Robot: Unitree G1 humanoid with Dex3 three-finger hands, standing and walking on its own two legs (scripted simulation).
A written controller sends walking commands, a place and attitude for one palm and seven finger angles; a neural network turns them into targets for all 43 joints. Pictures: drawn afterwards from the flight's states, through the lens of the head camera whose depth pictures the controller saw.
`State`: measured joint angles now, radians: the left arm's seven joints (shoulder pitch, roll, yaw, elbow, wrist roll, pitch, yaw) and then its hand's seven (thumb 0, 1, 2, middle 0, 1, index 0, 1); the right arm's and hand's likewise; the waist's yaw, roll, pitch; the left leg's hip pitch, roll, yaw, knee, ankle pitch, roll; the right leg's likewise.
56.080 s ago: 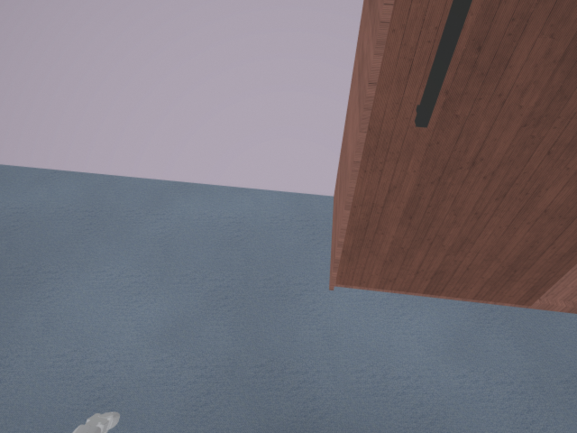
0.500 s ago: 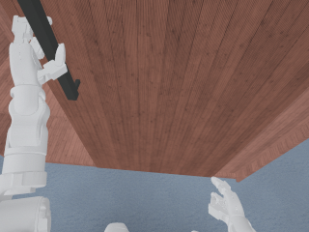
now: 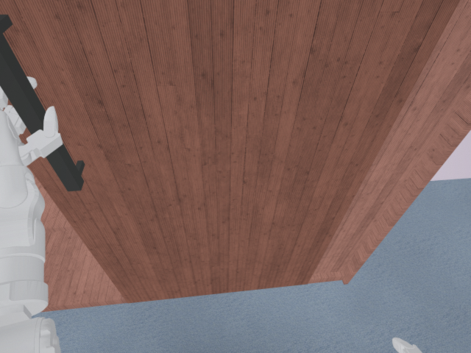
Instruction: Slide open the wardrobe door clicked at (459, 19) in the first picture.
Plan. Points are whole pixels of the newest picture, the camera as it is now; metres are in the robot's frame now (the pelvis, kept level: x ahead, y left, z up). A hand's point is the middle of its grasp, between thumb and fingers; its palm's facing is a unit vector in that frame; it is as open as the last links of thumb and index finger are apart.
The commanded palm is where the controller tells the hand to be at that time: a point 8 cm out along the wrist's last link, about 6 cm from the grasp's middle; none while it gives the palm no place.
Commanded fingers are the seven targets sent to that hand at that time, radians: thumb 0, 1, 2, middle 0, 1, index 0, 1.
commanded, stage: stop walking and hold the door there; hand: left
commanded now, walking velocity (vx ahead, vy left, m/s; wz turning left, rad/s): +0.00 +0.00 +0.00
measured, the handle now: (45, 117) +0.42 +0.32 +0.20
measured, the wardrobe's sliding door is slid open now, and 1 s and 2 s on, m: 0.54 0.54 0.54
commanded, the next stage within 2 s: loosen the grip on the handle in 1.80 s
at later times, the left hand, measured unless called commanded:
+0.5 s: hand (49, 132) +0.37 +0.29 +0.21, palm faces +0.48 -0.86 -0.19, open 7.2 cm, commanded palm +0.33 +0.32 +0.17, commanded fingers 0.00 0.90 0.90 -0.45 -1.40 -0.45 -1.40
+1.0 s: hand (53, 139) +0.38 +0.30 +0.19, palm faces +0.31 -0.94 -0.18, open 6.0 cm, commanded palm +0.34 +0.33 +0.17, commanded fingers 0.00 0.90 0.90 -0.45 -1.40 -0.45 -1.40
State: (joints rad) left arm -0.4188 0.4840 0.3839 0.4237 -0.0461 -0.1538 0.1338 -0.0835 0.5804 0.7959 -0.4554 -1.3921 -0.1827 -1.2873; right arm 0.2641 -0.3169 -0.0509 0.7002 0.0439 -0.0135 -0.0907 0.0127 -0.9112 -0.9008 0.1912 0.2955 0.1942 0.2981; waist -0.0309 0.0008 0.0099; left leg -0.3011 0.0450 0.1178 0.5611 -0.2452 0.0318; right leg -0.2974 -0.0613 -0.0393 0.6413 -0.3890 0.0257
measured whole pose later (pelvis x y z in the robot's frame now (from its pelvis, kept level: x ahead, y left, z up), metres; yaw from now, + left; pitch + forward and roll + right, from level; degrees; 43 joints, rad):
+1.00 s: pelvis -0.04 +0.08 -0.01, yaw +3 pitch +0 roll +2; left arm -0.64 0.36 0.21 0.46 -0.06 -0.18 0.08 -0.18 0.64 0.83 -0.46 -1.40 -0.32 -1.39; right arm 0.17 -0.28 -0.04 0.69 0.03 -0.02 -0.10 0.01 -0.91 -0.90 0.19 0.30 0.20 0.30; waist -0.01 -0.01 0.12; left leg -0.33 0.06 0.09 0.60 -0.26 -0.03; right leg -0.37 -0.16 0.00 0.79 -0.46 0.06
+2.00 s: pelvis -0.08 +0.11 +0.00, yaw +2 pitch +4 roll +0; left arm -0.92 0.33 0.24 0.86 0.00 -0.07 0.00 -0.06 0.54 0.74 -0.50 -1.40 -0.30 -1.40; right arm 0.25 -0.20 0.00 0.73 0.01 -0.09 -0.04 0.01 -0.91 -0.90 0.20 0.30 0.20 0.30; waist -0.02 -0.01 0.00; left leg -0.33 0.01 0.11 0.52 -0.26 0.02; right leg -0.38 -0.01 -0.08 0.52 -0.21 -0.04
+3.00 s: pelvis -0.07 +0.11 +0.00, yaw -1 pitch +5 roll +0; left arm -0.72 0.41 0.36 0.75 -0.04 -0.16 -0.01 -0.02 -0.55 0.20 -0.42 -1.20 -0.28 -1.16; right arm 0.29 -0.25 0.04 0.63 0.03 -0.10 -0.06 0.01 -0.91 -0.90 0.20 0.30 0.20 0.30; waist -0.04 0.00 -0.06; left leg -0.32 -0.01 0.08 0.52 -0.28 0.04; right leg -0.37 0.03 -0.04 0.50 -0.21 -0.04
